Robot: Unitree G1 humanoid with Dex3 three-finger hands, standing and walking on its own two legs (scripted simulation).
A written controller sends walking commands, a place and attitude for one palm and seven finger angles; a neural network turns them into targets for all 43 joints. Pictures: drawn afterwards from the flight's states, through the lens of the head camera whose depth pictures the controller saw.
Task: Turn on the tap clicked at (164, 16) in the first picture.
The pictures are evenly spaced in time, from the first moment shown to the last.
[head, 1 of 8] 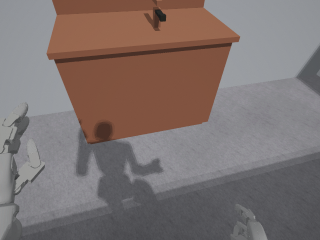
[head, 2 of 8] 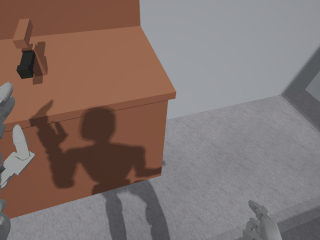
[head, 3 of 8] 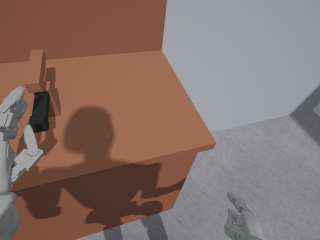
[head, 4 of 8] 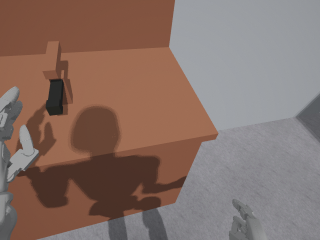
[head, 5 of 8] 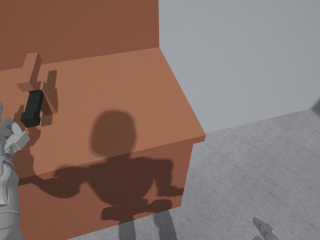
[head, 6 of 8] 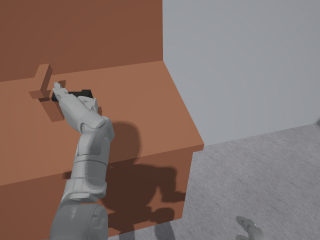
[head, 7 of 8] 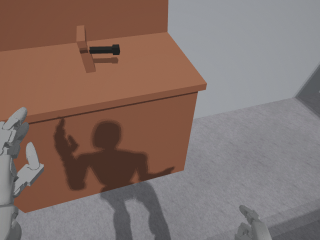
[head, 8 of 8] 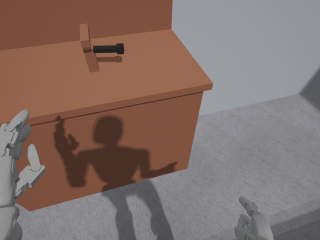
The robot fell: no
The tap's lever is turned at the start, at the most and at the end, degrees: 0 77 77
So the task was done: yes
